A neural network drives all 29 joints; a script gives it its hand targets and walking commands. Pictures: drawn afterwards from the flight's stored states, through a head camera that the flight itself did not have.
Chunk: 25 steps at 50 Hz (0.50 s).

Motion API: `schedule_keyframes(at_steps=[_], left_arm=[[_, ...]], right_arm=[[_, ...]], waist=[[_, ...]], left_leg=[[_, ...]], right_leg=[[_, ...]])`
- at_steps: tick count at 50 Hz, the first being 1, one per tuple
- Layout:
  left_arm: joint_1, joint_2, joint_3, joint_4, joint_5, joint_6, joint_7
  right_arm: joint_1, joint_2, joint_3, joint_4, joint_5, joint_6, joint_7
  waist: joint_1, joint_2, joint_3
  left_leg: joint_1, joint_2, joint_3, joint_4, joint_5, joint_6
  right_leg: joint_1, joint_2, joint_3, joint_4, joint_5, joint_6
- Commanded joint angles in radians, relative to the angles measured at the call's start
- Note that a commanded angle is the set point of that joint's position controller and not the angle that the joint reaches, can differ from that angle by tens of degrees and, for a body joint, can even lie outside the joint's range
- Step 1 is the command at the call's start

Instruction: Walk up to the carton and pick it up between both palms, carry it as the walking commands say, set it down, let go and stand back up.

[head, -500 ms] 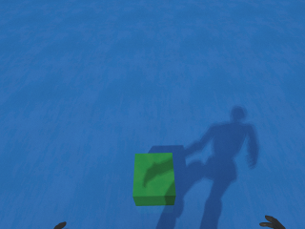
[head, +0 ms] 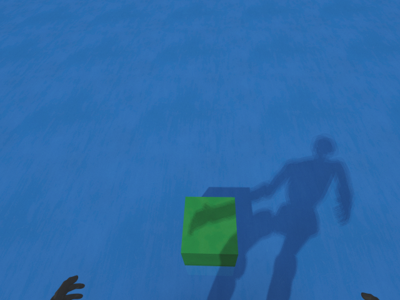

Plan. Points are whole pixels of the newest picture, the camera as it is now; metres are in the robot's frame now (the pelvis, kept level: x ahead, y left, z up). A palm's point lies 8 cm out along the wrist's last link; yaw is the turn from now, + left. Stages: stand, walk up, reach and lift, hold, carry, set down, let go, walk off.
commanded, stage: walk up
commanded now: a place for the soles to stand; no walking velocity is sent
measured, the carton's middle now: (209, 231) +0.50 +0.01 -0.68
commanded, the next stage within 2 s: stand in 1.00 s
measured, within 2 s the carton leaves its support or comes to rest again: neither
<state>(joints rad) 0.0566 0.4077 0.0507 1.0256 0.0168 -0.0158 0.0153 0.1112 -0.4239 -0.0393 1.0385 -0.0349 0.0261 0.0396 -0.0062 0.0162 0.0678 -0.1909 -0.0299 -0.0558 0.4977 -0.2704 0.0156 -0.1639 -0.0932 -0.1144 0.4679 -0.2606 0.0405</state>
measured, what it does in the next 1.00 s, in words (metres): stands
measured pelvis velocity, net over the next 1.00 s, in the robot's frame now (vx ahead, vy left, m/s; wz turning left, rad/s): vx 0.02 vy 0.00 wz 0.11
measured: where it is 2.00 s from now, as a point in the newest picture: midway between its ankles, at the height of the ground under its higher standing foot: outside the picture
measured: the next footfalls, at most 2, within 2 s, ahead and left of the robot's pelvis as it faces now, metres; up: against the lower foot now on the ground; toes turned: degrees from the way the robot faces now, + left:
none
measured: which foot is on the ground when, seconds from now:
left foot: down 0.00-1.00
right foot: down 0.00-1.00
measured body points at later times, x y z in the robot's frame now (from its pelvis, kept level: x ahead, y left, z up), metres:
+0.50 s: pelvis +0.01 +0.01 -0.01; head +0.04 +0.01 +0.44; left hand +0.09 +0.35 -0.11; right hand +0.15 -0.30 -0.12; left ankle +0.00 +0.11 -0.74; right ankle -0.01 -0.13 -0.72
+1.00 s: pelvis +0.02 +0.00 +0.01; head +0.03 +0.00 +0.46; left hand +0.11 +0.32 -0.10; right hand +0.18 -0.30 -0.11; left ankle +0.00 +0.11 -0.74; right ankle +0.01 -0.13 -0.74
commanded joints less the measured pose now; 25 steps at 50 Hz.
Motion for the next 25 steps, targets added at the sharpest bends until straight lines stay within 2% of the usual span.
schedule_keyframes(at_steps=[1, 2, 3, 4, 6, 8, 9, 10, 11, 12, 13, 15, 16, 17, 18, 19, 20, 21, 22, 23, 24, 25], left_arm=[[-0.048, 0.199, 0.035, -0.079, -0.003, -0.01, 0.006], [-0.053, 0.186, 0.031, -0.082, -0.011, -0.008, 0.003], [-0.051, 0.173, 0.023, -0.082, -0.01, -0.007, 0.004], [-0.024, 0.18, 0.026, -0.08, -0.011, -0.009, 0.002], [-0.002, 0.203, 0.029, -0.077, -0.006, -0.017, 0.0], [0.022, 0.23, 0.036, -0.068, -0.002, -0.027, 0.002], [0.028, 0.245, 0.045, -0.071, 0.003, -0.028, 0.003], [0.056, 0.257, 0.048, -0.068, 0.003, -0.028, 0.005], [0.06, 0.272, 0.052, -0.071, -0.003, -0.026, 0.006], [0.051, 0.277, 0.053, -0.082, 0.002, -0.026, 0.008], [0.022, 0.275, 0.057, -0.088, 0.004, -0.024, 0.008], [0.03, 0.283, 0.063, -0.118, 0.003, -0.018, 0.016], [0.019, 0.283, 0.062, -0.132, 0.003, -0.018, 0.018], [0.005, 0.28, 0.062, -0.141, 0.002, -0.013, 0.018], [-0.008, 0.257, 0.055, -0.154, 0.003, -0.012, 0.017], [-0.026, 0.231, 0.048, -0.167, -0.006, -0.007, 0.014], [-0.051, 0.194, 0.036, -0.17, -0.015, -0.003, 0.013], [-0.052, 0.179, 0.029, -0.175, -0.017, 0.003, 0.014], [-0.04, 0.192, 0.031, -0.175, -0.011, 0.007, 0.015], [0.007, 0.195, 0.032, -0.156, -0.02, 0.004, 0.018], [0.026, 0.187, 0.026, -0.146, -0.028, -0.004, 0.017], [0.066, 0.181, 0.026, -0.139, -0.025, -0.015, 0.017]], right_arm=[[-0.033, -0.192, -0.036, -0.093, 0.005, -0.015, -0.001], [-0.039, -0.206, -0.037, -0.091, 0.004, -0.014, -0.001], [-0.045, -0.209, -0.039, -0.103, 0.001, -0.015, -0.004], [-0.057, -0.217, -0.037, -0.116, 0.002, -0.013, -0.004], [-0.047, -0.199, -0.031, -0.123, 0.005, -0.011, -0.004], [-0.062, -0.19, -0.026, -0.134, 0.009, -0.011, -0.004], [-0.049, -0.175, -0.027, -0.131, 0.015, -0.013, -0.003], [-0.044, -0.184, -0.03, -0.136, 0.013, -0.013, -0.004], [-0.054, -0.184, -0.028, -0.14, 0.011, -0.011, -0.004], [-0.04, -0.17, -0.031, -0.146, 0.016, -0.01, -0.006], [-0.015, -0.163, -0.033, -0.137, 0.01, -0.005, -0.004], [-0.017, -0.175, -0.042, -0.146, 0.006, 0.0, 0.0], [0.005, -0.165, -0.041, -0.151, 0.008, -0.002, -0.001], [0.009, -0.165, -0.045, -0.152, 0.002, 0.0, 0.003], [0.038, -0.179, -0.047, -0.148, 0.006, -0.005, 0.0], [0.033, -0.196, -0.051, -0.147, -0.001, -0.007, -0.002], [0.038, -0.24, -0.064, -0.163, -0.002, -0.013, -0.003], [0.056, -0.264, -0.07, -0.175, -0.005, -0.018, -0.006], [0.055, -0.271, -0.074, -0.18, -0.011, -0.024, -0.015], [0.027, -0.245, -0.064, -0.197, -0.002, -0.03, -0.023], [0.003, -0.211, -0.055, -0.201, 0.0, -0.034, -0.03], [-0.031, -0.198, -0.05, -0.211, -0.003, -0.032, -0.036]], waist=[[0.009, 0.015, -0.088], [0.012, 0.043, -0.078], [0.016, 0.088, -0.055], [0.023, 0.078, -0.058], [0.026, 0.058, -0.077], [0.032, 0.03, -0.094], [0.026, 0.004, -0.125], [0.033, -0.013, -0.148], [0.034, -0.011, -0.137], [0.023, -0.062, -0.129], [0.015, -0.09, -0.134], [0.025, -0.147, -0.107], [0.005, -0.129, -0.102], [-0.001, -0.098, -0.09], [-0.01, -0.058, -0.076], [-0.016, -0.008, -0.033], [-0.026, 0.103, -0.041], [-0.037, 0.161, -0.049], [-0.036, 0.147, -0.044], [-0.022, 0.15, -0.044], [0.002, 0.152, -0.035], [0.024, 0.13, -0.046]], left_leg=[[-0.059, 0.138, -0.162, -0.116, 0.241, 0.087], [-0.057, 0.158, -0.204, -0.151, 0.24, 0.109], [-0.071, 0.17, -0.229, -0.17, 0.223, 0.118], [-0.065, 0.158, -0.235, -0.161, 0.22, 0.116], [-0.082, 0.138, -0.19, -0.151, 0.205, 0.088], [-0.101, 0.108, -0.142, -0.096, 0.242, 0.061], [-0.086, 0.092, -0.103, -0.056, 0.273, 0.051], [-0.085, 0.071, -0.085, 0.001, 0.308, 0.041], [-0.089, 0.058, -0.058, 0.033, 0.307, 0.029], [-0.098, 0.044, -0.049, 0.069, 0.295, 0.028], [-0.076, 0.041, -0.034, 0.116, 0.232, 0.025], [-0.101, 0.048, -0.031, 0.174, 0.141, 0.033], [-0.097, 0.053, -0.038, 0.175, 0.136, 0.035], [-0.067, 0.054, -0.041, 0.168, 0.118, 0.042], [-0.056, 0.064, -0.067, 0.12, 0.227, 0.054], [-0.062, 0.104, -0.185, 0.002, 0.302, 0.087], [-0.044, 0.162, -0.318, -0.087, 0.33, 0.159], [-0.002, 0.224, -0.462, -0.166, 0.272, 0.218], [0.015, 0.259, -0.497, -0.178, 0.255, 0.258], [0.028, 0.252, -0.415, -0.15, 0.292, 0.259], [0.007, 0.227, -0.352, -0.136, 0.362, 0.232], [0.058, 0.204, -0.295, -0.09, 0.455, 0.21]], right_leg=[[0.058, -0.036, 0.042, 0.019, 0.067, -0.083], [0.027, 0.001, 0.032, 0.041, 0.031, -0.068], [0.027, 0.007, 0.045, 0.027, -0.021, -0.063], [0.027, 0.02, 0.05, 0.0, 0.003, -0.063], [0.086, -0.013, 0.056, -0.037, 0.043, -0.072], [0.119, -0.059, 0.081, -0.049, 0.13, -0.083], [0.162, -0.093, 0.081, -0.057, 0.16, -0.104], [0.175, -0.13, 0.113, -0.065, 0.212, -0.125], [0.171, -0.152, 0.121, -0.065, 0.261, -0.14], [0.158, -0.178, 0.123, -0.066, 0.286, -0.157], [0.134, -0.208, 0.117, -0.069, 0.257, -0.185], [0.099, -0.244, 0.135, -0.037, 0.275, -0.211], [0.081, -0.252, 0.115, -0.011, 0.284, -0.211], [0.019, -0.243, 0.098, 0.017, 0.208, -0.204], [-0.007, -0.202, 0.067, 0.081, 0.177, -0.179], [-0.078, -0.097, 0.011, 0.159, 0.078, -0.123], [-0.109, 0.015, -0.019, 0.268, -0.025, -0.07], [-0.196, 0.071, 0.019, 0.345, -0.3, -0.055], [-0.23, 0.056, 0.103, 0.417, -0.385, -0.06], [-0.238, 0.026, 0.135, 0.41, -0.361, -0.062], [-0.193, 0.005, 0.134, 0.317, -0.314, -0.063], [-0.185, 0.018, 0.097, 0.194, -0.248, -0.071]])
